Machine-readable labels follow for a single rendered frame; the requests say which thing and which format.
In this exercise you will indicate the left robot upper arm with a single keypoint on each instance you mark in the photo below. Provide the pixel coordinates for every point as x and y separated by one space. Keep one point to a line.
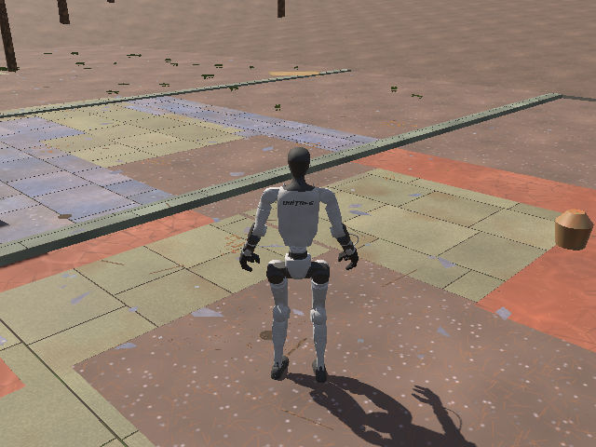
269 196

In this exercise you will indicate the robot left forearm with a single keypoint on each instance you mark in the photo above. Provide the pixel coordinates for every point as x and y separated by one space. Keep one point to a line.
250 243

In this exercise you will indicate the right robot hand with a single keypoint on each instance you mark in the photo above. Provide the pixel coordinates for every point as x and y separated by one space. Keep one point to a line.
353 257

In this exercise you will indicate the robot right forearm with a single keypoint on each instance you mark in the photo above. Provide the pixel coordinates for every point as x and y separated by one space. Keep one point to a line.
346 242

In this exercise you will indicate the left robot hand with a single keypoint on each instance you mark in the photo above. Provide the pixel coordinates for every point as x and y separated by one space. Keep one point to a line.
243 260

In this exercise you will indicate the robot left foot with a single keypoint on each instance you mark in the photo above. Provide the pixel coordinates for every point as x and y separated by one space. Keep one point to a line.
278 371

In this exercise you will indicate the right robot upper arm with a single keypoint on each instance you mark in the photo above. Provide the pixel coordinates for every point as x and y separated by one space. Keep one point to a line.
327 196

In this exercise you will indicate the robot right thigh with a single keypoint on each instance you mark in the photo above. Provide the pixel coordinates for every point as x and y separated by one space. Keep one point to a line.
320 273

